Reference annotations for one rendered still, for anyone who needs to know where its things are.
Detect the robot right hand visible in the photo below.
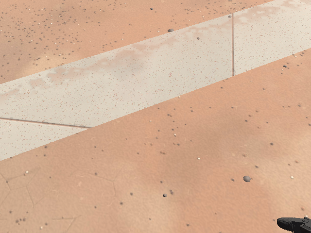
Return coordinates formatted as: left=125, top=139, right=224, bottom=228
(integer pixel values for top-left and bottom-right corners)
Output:
left=277, top=216, right=311, bottom=233

